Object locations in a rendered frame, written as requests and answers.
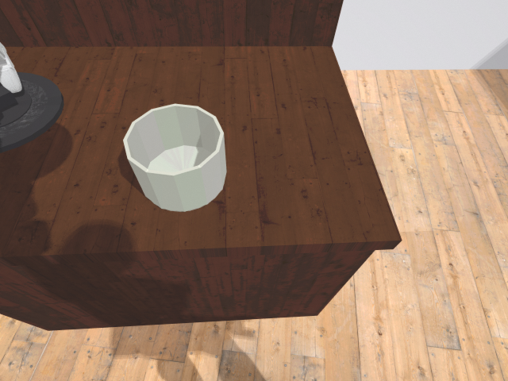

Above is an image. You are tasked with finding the table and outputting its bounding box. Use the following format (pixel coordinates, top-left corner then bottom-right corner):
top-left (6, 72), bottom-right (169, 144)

top-left (0, 0), bottom-right (402, 331)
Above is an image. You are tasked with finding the knob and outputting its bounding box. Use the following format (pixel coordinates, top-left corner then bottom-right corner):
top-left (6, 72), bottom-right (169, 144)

top-left (0, 84), bottom-right (17, 110)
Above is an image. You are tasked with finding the left robot hand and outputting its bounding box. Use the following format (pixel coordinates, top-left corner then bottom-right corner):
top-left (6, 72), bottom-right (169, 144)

top-left (0, 42), bottom-right (22, 93)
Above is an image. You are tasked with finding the pot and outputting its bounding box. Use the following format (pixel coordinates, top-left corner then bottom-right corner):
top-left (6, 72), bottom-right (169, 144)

top-left (123, 104), bottom-right (227, 212)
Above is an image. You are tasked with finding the lid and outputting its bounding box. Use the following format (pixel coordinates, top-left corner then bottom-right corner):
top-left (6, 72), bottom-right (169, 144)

top-left (0, 72), bottom-right (64, 153)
